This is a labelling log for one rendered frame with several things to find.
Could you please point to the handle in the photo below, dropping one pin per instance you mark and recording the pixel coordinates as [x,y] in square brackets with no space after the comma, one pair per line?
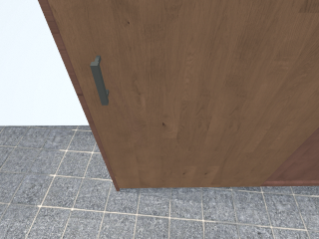
[99,81]

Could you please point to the wardrobe door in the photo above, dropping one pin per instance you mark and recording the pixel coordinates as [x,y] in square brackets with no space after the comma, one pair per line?
[202,93]
[302,164]

